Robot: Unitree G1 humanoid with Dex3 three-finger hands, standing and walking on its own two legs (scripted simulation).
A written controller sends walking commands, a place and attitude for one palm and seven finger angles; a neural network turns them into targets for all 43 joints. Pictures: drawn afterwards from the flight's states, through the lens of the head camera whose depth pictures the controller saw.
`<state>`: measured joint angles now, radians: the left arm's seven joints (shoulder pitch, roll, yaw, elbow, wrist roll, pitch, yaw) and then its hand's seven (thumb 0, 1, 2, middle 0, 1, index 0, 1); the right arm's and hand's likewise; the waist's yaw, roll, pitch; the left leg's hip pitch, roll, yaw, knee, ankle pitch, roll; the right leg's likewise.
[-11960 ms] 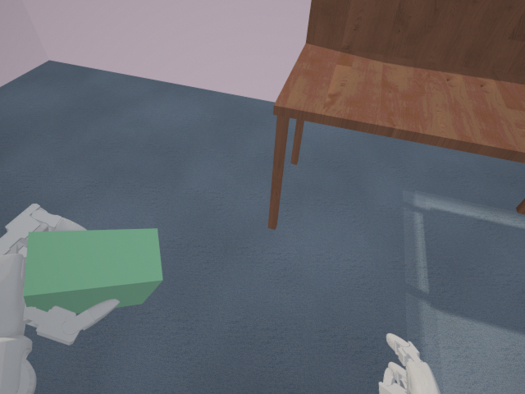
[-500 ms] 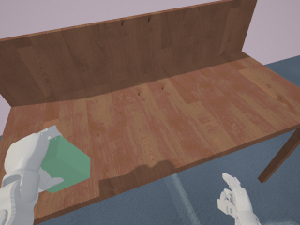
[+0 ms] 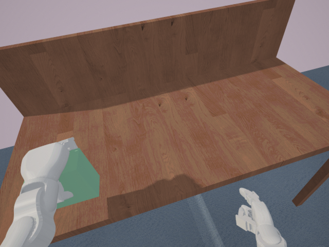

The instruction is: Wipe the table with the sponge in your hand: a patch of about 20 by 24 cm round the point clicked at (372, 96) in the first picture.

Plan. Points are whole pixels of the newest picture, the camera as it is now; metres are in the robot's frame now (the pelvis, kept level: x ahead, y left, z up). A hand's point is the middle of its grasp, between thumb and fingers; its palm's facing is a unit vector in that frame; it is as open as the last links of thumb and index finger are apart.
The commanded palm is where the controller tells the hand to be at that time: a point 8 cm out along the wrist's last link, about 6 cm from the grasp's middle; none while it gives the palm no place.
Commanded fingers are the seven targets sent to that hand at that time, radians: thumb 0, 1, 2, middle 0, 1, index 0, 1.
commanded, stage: turn the palm down, sponge in hand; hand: left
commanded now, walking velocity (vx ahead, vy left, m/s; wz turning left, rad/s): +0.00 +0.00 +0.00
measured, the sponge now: (70, 184) +0.22 +0.29 +0.04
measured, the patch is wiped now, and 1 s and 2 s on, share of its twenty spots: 0.00 0.00 0.00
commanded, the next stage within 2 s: move the sponge above the wiping area in 0.34 s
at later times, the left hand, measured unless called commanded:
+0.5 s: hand (70, 173) +0.22 +0.27 +0.09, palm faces +0.05 -0.09 -0.99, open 10.5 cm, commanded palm +0.19 +0.26 +0.16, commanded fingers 0.00 0.10 1.30 -1.20 -1.60 -1.20 -1.60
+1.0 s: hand (66, 175) +0.23 +0.29 +0.07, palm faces +0.00 -0.08 -1.00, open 10.5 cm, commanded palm +0.20 +0.28 +0.14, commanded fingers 0.00 0.10 1.30 -1.20 -1.60 -1.20 -1.60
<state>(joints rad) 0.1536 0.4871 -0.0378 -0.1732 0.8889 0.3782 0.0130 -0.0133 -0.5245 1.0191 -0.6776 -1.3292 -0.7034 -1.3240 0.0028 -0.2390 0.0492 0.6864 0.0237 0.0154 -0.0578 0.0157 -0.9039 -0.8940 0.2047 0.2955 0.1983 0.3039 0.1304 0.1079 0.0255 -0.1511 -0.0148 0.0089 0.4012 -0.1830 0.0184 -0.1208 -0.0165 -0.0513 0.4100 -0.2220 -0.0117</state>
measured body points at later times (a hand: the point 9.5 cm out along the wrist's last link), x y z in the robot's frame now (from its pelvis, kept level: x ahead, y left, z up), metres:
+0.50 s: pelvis +0.00 -0.02 +0.00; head -0.01 -0.06 +0.45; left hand +0.22 +0.27 +0.15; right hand +0.25 -0.22 -0.08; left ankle +0.03 +0.11 -0.74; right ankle +0.00 -0.11 -0.74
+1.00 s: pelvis +0.00 -0.01 +0.00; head -0.01 -0.05 +0.45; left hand +0.22 +0.29 +0.13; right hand +0.24 -0.22 -0.09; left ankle +0.03 +0.11 -0.74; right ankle +0.00 -0.11 -0.74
